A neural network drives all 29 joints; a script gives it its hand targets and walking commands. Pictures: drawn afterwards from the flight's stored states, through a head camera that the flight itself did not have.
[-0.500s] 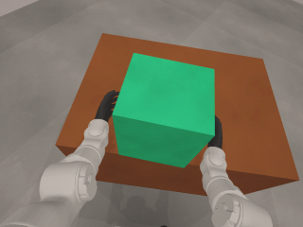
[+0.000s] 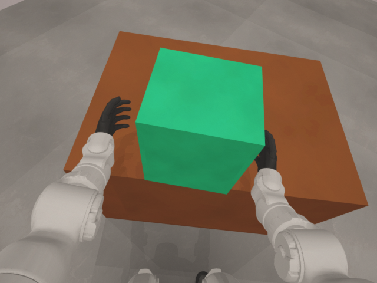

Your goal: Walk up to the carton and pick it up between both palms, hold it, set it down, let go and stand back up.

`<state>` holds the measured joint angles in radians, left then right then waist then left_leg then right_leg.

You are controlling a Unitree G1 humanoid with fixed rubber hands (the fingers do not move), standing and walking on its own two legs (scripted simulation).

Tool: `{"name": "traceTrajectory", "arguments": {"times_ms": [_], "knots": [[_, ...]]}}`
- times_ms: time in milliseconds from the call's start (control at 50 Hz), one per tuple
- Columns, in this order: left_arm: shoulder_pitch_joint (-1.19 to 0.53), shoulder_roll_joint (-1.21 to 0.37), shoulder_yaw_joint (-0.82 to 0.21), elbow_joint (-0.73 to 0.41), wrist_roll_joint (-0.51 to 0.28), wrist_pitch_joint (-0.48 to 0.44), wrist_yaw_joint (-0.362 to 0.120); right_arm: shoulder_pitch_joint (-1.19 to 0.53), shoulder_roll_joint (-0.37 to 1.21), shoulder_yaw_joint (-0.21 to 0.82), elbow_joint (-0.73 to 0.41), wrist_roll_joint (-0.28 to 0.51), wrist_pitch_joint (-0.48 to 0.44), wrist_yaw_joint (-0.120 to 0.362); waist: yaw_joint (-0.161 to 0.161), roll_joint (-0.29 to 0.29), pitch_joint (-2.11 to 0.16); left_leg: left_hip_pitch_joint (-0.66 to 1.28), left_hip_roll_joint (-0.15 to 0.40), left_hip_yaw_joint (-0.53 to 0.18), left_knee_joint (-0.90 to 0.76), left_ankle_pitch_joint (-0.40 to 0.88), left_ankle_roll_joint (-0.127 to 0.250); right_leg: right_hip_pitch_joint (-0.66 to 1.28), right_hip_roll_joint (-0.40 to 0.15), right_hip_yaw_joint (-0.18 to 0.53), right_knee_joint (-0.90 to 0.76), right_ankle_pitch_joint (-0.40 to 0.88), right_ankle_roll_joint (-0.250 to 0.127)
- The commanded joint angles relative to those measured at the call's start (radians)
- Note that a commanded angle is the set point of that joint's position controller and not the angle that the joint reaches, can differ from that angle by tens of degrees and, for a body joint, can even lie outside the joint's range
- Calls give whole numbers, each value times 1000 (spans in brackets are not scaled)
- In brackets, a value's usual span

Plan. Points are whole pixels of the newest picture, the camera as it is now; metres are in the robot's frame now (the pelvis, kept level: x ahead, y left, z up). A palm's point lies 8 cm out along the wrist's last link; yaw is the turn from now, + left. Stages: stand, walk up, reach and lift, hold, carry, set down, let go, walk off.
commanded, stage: set down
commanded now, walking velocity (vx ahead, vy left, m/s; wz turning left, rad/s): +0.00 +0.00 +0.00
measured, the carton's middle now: (197, 129) +0.47 -0.03 -0.02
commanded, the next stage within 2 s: none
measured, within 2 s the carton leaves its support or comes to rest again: neither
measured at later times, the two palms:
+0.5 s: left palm (105, 152) +0.39 +0.19 -0.01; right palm (265, 177) +0.33 -0.18 +0.00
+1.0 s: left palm (92, 184) +0.32 +0.21 -0.03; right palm (274, 212) +0.26 -0.19 -0.03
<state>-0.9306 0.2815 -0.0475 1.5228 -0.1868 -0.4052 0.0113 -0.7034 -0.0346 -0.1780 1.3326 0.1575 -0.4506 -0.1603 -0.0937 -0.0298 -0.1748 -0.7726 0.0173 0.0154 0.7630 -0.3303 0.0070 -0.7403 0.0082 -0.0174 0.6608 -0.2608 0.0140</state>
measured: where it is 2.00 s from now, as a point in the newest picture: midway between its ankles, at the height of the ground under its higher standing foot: outside the picture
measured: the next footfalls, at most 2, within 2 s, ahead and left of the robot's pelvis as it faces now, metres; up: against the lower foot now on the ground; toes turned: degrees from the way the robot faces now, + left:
none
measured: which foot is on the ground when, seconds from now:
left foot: down 0.00-1.00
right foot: down 0.00-1.00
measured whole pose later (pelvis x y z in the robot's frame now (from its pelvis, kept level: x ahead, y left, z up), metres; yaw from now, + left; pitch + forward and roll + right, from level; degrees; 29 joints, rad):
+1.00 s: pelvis -0.03 +0.00 -0.01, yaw +0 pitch +17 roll -3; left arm -0.40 0.30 0.02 0.95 -0.19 -0.34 -0.11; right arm -0.28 -0.04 0.02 0.90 0.25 -0.48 -0.21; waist -0.09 0.00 -0.15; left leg -0.78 0.02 0.02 0.81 -0.32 0.01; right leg -0.75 0.01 -0.02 0.70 -0.24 0.02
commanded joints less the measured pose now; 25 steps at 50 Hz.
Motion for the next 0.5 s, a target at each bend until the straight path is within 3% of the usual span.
{"name": "traceTrajectory", "arguments": {"times_ms": [0,40,60,100,120,160,180,200,220,240,260,280,300,320,340,380,440,460,480], "knots": [[-447,186,-60,-247,-97,-63,-40,-452,-246,68,-263,37,-76,-22,-44,246,-793,380,-29,-26,45,575,-139,88,35,-53,17,442,-29],[-459,213,-30,-193,-86,-55,-42,-457,-243,82,-236,45,-66,-27,-37,207,-730,305,-29,-31,35,451,-119,93,35,-46,21,371,-30],[-476,204,-43,-199,-80,-48,-44,-453,-246,76,-200,50,-55,-28,-53,230,-682,300,-28,-34,12,387,-117,77,31,-48,24,341,-33],[-370,184,-50,-248,-89,-31,-56,-405,-243,105,-260,64,-69,-34,-37,206,-701,354,-24,-41,14,456,-130,127,36,-57,18,401,-24],[-409,185,-45,-207,-83,-34,-56,-433,-254,72,-216,50,-68,-39,-51,212,-678,328,-23,-41,10,406,-131,95,40,-51,11,344,-27],[-363,221,-15,-182,-70,-27,-61,-387,-228,124,-242,66,-65,-47,-26,184,-642,277,-35,-29,18,373,-103,152,33,-36,19,370,-26],[-334,218,-15,-260,-68,-29,-58,-365,-222,127,-274,77,-69,-48,-32,187,-687,312,-32,-32,20,376,-100,172,33,-34,17,384,-25],[-354,198,-37,-260,-60,-27,-57,-359,-238,94,-205,65,-64,-49,-54,234,-655,324,-27,-48,-6,333,-118,136,38,-46,11,324,-29],[-295,184,-33,-267,-63,-29,-63,-313,-218,112,-219,73,-77,-51,-36,219,-639,328,-25,-47,7,363,-122,149,39,-45,12,346,-33],[-350,182,-38,-260,-66,-32,-61,-355,-207,117,-222,77,-70,-48,-35,224,-617,306,-25,-47,-2,317,-126,114,39,-49,6,294,-39],[-264,180,-23,-261,-48,-17,-66,-282,-211,136,-204,85,-72,-50,-27,216,-577,324,-23,-53,-20,287,-119,147,40,-45,4,304,-38],[-195,189,-7,-299,-46,-10,-74,-223,-198,171,-255,101,-74,-55,-21,184,-592,355,-31,-44,-18,343,-112,200,39,-35,-6,355,-32],[-302,197,-19,-263,-47,-14,-69,-309,-218,130,-211,96,-62,-54,-27,235,-548,296,-25,-56,-23,242,-118,129,39,-41,1,253,-38],[-278,189,-14,-254,-48,-10,-72,-302,-197,145,-224,99,-54,-54,-19,198,-528,280,-31,-38,-34,209,-110,160,39,-39,-15,228,-37],[-237,196,-6,-282,-51,-9,-75,-264,-184,165,-268,103,-59,-58,-19,173,-555,294,-38,-38,-32,233,-96,188,33,-28,-16,257,-32],[-174,212,14,-352,-33,-18,-73,-196,-180,159,-319,100,-76,-64,-16,197,-603,302,-40,-34,-16,240,-97,221,36,-23,-10,271,-31],[-186,231,53,-351,-10,-22,-73,-181,-183,143,-276,93,-69,-64,11,228,-598,311,-34,-41,-26,233,-100,192,34,-20,-14,228,-39],[-163,218,58,-385,-1,-14,-73,-173,-177,145,-277,81,-66,-67,-10,208,-596,342,-31,-40,-26,250,-100,215,41,-23,-29,260,-40],[-94,218,74,-455,-1,-25,-75,-108,-151,182,-363,106,-82,-65,22,217,-636,358,-38,-34,-22,326,-101,247,37,-20,-21,316,-30]]}}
